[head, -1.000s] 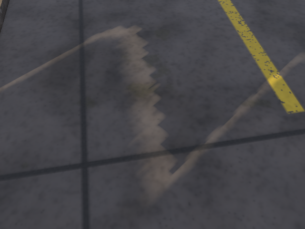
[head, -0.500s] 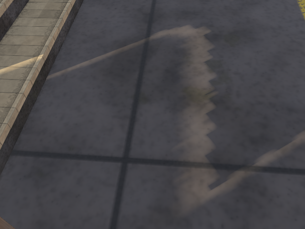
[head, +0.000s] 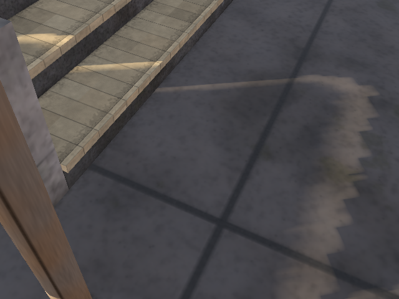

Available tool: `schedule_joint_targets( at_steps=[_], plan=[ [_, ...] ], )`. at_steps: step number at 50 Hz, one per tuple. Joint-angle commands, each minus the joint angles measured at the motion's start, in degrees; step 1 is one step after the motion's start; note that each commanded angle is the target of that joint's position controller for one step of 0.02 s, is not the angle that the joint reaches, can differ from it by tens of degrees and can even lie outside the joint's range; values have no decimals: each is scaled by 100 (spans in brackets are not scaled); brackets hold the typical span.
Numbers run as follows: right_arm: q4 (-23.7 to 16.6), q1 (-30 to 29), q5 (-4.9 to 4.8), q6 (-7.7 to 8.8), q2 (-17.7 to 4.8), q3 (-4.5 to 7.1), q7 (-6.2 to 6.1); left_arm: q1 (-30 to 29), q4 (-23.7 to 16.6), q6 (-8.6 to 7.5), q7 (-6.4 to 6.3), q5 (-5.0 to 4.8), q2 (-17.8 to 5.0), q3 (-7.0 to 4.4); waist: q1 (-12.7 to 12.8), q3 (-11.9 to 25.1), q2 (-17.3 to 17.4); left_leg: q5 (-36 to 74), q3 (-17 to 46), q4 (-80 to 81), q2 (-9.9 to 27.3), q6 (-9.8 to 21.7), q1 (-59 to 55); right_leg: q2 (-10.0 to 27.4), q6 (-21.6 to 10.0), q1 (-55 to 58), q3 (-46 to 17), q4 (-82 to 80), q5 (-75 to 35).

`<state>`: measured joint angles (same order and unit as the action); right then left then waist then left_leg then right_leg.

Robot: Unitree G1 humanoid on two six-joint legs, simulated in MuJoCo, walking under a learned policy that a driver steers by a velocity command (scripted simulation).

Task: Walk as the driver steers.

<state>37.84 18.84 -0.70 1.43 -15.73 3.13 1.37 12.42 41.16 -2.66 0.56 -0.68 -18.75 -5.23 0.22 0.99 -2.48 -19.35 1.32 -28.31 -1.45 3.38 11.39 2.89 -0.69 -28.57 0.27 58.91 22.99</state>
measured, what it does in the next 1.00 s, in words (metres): walks ahead: right foot, then left foot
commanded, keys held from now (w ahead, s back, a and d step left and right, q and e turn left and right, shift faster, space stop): w+q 0.26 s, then w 0.66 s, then no key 0.08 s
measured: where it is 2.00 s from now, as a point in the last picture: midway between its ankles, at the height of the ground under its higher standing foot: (177, 265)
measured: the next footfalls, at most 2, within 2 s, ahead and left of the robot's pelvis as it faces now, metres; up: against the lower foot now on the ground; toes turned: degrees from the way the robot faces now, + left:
right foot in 0.32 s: +0.33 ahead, -0.12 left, +0.00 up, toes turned +13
left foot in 0.80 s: +0.48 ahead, +0.18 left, +0.00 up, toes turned +16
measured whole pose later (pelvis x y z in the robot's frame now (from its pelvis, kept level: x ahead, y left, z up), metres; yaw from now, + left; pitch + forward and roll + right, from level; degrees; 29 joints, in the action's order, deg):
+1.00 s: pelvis +0.46 +0.08 +0.01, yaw +15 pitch +1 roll +0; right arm 41.8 19.6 0.3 3.2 -16.6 3.2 0.9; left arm 21.2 54.3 0.1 2.9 0.0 -18.2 -0.6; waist -0.8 -3.3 -2.1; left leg -10.2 -1.7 -21.4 -1.2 2.5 11.8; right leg 5.2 2.7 -31.7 -1.3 60.6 16.5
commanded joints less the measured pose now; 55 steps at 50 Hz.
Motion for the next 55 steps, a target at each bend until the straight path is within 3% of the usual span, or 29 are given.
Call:
schedule_joint_targets(
  at_steps=[1, 6, 10, 12, 14, 16, 17, 18, 19, 20, 21, 22, 25, 28, 31, 33, 35, 36, 38, 39, 40, 41, 42, 43, 44, 45, 47, 52, 55],
  plan=[
    [-331, -2, 25, 188, -860, 197, -101, -814, -606, -332, 50, 142, -622, -147, -136, -495, 1010, 435, 2116, 1788, 1424, 1054, -1150, 199, 84, -2069, -356, -109, -976],
    [-152, 251, 2, 156, -1037, 261, -284, -1392, -627, -348, 116, 72, -129, 68, -326, -446, 916, 1394, 1274, 1704, 939, 815, -426, -229, 421, -921, -116, -1933, -2387],
    [59, 568, -114, 134, -1174, 316, -336, -1825, -802, -389, 209, -27, -234, 87, -446, -573, 968, 1027, 1661, 1537, 1144, 761, -344, -328, 382, -405, -297, -2771, -2469],
    [133, 511, -168, 182, -1173, 347, -376, -1758, -853, -420, 193, -10, -363, 34, -264, -605, 1051, 1489, 1939, 1373, 1382, 601, -646, -243, 214, -352, -492, -2905, -2393],
    [119, 385, -98, 144, -1187, 378, -357, -1337, -752, -465, 173, 26, -580, -58, -63, -369, 1225, 2370, 1924, 971, 1376, 452, -834, -312, 48, 237, -329, -2986, -2023],
    [55, 346, -6, 123, -860, 261, -317, -102, -472, -478, 106, 104, -879, -223, 536, 655, 1093, 3552, 1498, -688, 842, 170, -451, -160, -349, 2298, -251, -3092, -2133],
    [-44, 670, 113, 136, -459, 119, -305, 741, -405, -454, 76, 195, -1232, -283, 661, 1659, 124, 1940, 1190, -2485, 296, -33, 805, 896, -831, 4209, -1532, -2816, -1893],
    [7, 1571, -132, 203, -68, 10, -281, 1050, -118, -384, 156, 233, -1383, -294, 222, 2284, -2048, -1486, 976, -4218, -410, -339, 2454, 1940, -1565, 5311, -4337, -3935, -443],
    [148, 1194, -251, 221, -732, 146, -276, 872, -197, -376, 158, 120, -771, -157, 388, 1490, -1180, -1214, 1222, -4886, -86, -361, 2992, 1795, -1401, 4721, -4364, -4314, 340],
    [11, 465, -212, 226, -991, 210, -267, 441, -219, -349, 115, 77, -552, -84, 423, 641, -550, -658, 982, -4893, 144, -332, 3133, 1628, -1232, 3832, -3333, -4312, -24],
    [-91, 0, -67, 206, -987, 177, -268, 223, -206, -334, 116, 80, -390, -8, 330, 290, -19, -307, 718, -4633, 408, -289, 2920, 1410, -1169, 3117, -2658, -4381, -528],
    [-186, -202, 2, 211, -881, 177, -246, 72, -160, -331, 107, 129, -320, 25, 203, 43, -36, -71, 673, -4314, 561, -260, 2742, 1227, -1194, 2571, -2280, -4523, -941],
    [-158, 10, 6, 154, -467, 44, -174, -49, -13, -326, 44, 194, -260, 95, -85, -26, -287, -44, 389, -4051, 669, -330, 2280, 969, -1418, 1954, -1650, -4807, -1776],
    [-356, -375, 86, 120, -361, -81, -141, -11, 107, -267, 7, 69, -490, 65, -81, -249, -110, 197, 186, -3022, 823, -516, 2378, 999, -1538, 1664, -1136, -5027, -2207],
    [-496, -950, 52, 180, -205, -227, -65, 195, 212, -176, 2, 52, -639, 64, 171, -312, -69, 944, 0, -1709, 754, -544, 2011, 849, -1385, 1640, -714, -5018, -2163],
    [-597, -1277, 5, 214, -310, -226, -13, 417, 303, -123, 8, 20, -773, 55, 310, -323, -106, 1252, -67, -1115, 649, -524, 1870, 931, -1316, 1876, -707, -4938, -2235],
    [-678, -1566, -76, 267, -574, -122, -6, 619, 398, -211, 71, -114, -961, -1, 412, -405, -171, 1490, -39, -610, 552, -383, 1773, 1074, -1132, 2157, -811, -4974, -1724],
    [-667, -1465, -105, 203, -633, -73, -65, 598, 583, -124, 45, -19, -790, 89, 284, -438, -516, 1385, 84, -530, 577, -356, 1521, 1012, -932, 2246, -731, -4757, -2290],
    [-569, -1007, 23, 186, -769, 13, -95, 557, 610, -8, 8, -39, -774, 114, -7, -126, -325, 1343, -241, -159, 293, -211, 758, 854, -698, 2415, -525, -4066, -3411],
    [-379, -427, 64, 173, -871, 109, -124, 605, 631, 25, -18, -23, -699, 160, -273, 237, -122, 1328, -373, -3, 153, -101, -119, 617, -558, 2291, -332, -3282, -4010],
    [-219, 437, 93, 144, -1094, 207, -174, 512, 531, 14, -39, 89, -507, 267, -693, 807, 273, 1583, 243, -59, 741, 149, -1436, 334, -290, 1527, -72, -1909, -3361],
    [-147, 835, 175, 76, -1645, 321, -192, 957, 372, -70, -16, 163, -7, 435, -529, 1264, 1842, 1416, 2652, 427, 2099, 993, -2827, -495, 148, -403, 235, 267, -391],
    [-76, 1014, 159, 78, -1347, 277, -155, 1006, 486, -184, 22, 12, -415, 346, -662, 1387, 1638, 736, 3763, 983, 2368, 1263, -2764, -494, 147, -1097, -493, 1314, 1061],
    [-62, 714, 93, 123, -1210, 226, -109, 726, 372, -237, 42, -115, -714, 247, -583, 682, 1272, 331, 3152, 1039, 2254, 1112, -2292, -222, 87, -1591, -570, 1608, 815],
    [-117, 377, 64, 233, -972, 149, -57, 227, 150, -309, 70, -176, -713, 228, -477, 391, 1180, -276, 2535, 1271, 1963, 1055, -1765, 112, -92, -1613, -429, 1269, 253],
    [-43, 165, 79, 226, -970, 212, -27, 188, 221, -274, 152, -60, -491, 266, -347, 96, 842, -226, 2360, 1470, 1873, 1062, -1167, 320, 63, -1509, -497, 1184, -216],
    [-107, -223, 96, 284, -815, 173, -33, 24, 287, -163, 228, -13, -450, 233, -147, -151, 617, 657, 1709, 1791, 1634, 979, -413, 493, 237, -933, -485, 687, -659],
    [87, -330, 164, 262, -1112, 287, -142, 34, 633, -162, 162, 119, 51, 466, -112, 142, 737, 3343, 104, 1537, 1303, 829, -258, 338, 576, -266, -111, -1407, -1635],
    [372, 38, 159, 161, -1079, 259, -204, -2, 819, -103, 203, 39, 85, 421, -272, 228, 794, 3188, -24, 1414, 1362, 690, -307, 118, 473, 72, -11, -2118, -2725]
  ],
)
Velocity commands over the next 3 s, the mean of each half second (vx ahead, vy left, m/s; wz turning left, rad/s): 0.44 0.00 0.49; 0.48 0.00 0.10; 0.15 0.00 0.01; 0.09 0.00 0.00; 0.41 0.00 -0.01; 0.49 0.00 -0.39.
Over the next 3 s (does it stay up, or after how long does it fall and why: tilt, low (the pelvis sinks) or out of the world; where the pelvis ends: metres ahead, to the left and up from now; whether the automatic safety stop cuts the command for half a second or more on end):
stays up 1.11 0.14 0.00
